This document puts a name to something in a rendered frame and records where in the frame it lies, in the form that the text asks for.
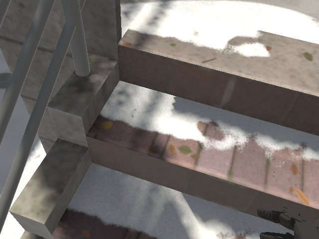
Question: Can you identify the robot right hand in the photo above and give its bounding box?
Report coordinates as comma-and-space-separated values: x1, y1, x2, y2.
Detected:
256, 206, 319, 239

